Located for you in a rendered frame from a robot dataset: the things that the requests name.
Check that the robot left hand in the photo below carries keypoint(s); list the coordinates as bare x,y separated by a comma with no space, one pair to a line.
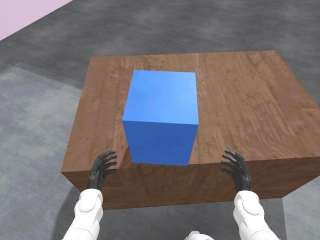
98,173

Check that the right robot forearm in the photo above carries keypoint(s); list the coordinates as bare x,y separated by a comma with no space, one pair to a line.
249,216

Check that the pedestal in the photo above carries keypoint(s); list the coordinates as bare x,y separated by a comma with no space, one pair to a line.
249,102

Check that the carton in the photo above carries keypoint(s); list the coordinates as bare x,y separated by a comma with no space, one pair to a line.
160,118

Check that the robot right hand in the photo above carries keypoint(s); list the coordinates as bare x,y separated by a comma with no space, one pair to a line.
240,174

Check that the left robot forearm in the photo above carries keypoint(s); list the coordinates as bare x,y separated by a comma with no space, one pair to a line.
88,213

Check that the right robot shin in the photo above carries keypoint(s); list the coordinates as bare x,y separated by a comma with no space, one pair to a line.
194,232

